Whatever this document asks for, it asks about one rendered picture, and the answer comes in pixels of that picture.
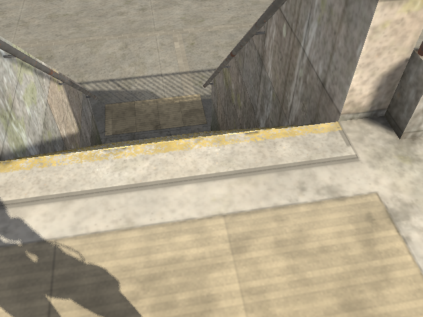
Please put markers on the stairs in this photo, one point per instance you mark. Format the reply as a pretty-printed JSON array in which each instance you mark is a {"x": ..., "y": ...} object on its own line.
[{"x": 150, "y": 141}]

